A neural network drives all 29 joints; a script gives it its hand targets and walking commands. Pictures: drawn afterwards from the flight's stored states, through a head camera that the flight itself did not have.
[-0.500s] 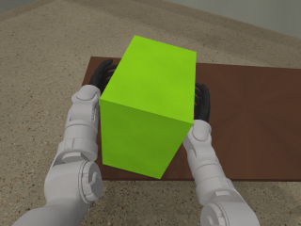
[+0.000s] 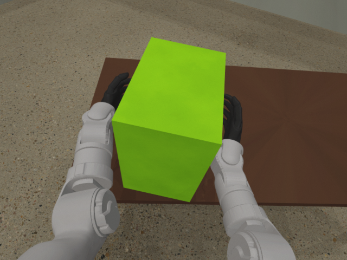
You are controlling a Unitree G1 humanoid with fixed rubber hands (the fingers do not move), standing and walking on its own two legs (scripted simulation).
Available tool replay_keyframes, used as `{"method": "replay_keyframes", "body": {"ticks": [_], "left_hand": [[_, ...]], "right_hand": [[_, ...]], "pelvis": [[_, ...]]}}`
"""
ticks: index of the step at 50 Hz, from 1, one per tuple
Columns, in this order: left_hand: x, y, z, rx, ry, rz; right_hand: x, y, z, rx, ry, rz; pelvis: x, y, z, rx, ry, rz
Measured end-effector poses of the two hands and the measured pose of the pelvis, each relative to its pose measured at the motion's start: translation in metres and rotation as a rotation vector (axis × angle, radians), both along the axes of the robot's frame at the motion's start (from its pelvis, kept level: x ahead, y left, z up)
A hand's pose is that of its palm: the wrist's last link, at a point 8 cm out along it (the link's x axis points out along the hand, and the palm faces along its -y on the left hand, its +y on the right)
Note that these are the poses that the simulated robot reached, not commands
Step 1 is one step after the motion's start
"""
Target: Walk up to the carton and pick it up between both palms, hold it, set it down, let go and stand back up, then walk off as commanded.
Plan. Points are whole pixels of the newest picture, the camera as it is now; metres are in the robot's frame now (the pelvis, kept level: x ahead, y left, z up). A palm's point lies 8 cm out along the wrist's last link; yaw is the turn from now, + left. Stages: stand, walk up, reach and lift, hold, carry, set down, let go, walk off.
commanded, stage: set down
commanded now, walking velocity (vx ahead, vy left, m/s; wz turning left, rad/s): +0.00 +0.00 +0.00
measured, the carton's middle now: (171, 124) +0.43 -0.02 +0.05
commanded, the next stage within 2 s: none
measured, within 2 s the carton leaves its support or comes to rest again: rests again in 1.14 s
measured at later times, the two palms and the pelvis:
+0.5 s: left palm (109, 105) +0.45 +0.12 +0.10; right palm (230, 140) +0.36 -0.15 +0.07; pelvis +0.00 +0.00 +0.00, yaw +0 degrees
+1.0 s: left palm (117, 115) +0.44 +0.11 +0.09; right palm (247, 158) +0.32 -0.19 +0.04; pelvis -0.02 +0.00 +0.00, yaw +0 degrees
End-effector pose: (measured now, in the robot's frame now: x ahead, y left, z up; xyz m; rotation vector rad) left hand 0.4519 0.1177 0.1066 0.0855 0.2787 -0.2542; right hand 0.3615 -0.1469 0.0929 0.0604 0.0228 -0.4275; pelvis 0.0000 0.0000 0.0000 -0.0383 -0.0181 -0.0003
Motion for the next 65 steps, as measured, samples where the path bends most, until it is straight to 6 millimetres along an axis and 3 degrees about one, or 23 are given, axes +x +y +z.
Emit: {"method": "replay_keyframes", "body": {"ticks": [20, 36, 41, 50, 65], "left_hand": [[0.001, 0.003, -0.003, 0.011, 0.005, 0.024], [0.003, -0.005, -0.014, 0.054, -0.005, 0.051], [-0.003, -0.011, -0.022, 0.072, 0.015, 0.039], [-0.015, -0.011, -0.020, 0.062, 0.026, 0.041], [-0.052, 0.016, -0.037, 0.033, 0.079, 0.066]], "right_hand": [[-0.002, 0.000, -0.011, -0.002, 0.037, -0.011], [-0.023, -0.008, -0.053, 0.102, 0.184, -0.134], [-0.029, -0.016, -0.058, 0.108, 0.196, -0.148], [-0.041, -0.044, -0.049, 0.084, 0.194, -0.168], [-0.076, -0.042, -0.044, 0.068, 0.188, -0.147]], "pelvis": [[0.001, 0.000, 0.000, 0.000, 0.002, 0.000], [-0.005, 0.002, -0.001, -0.004, 0.042, -0.002], [-0.009, 0.003, -0.002, -0.005, 0.057, -0.004], [-0.018, -0.001, -0.004, -0.006, 0.068, -0.007], [-0.036, -0.002, -0.006, -0.007, 0.038, -0.008]]}}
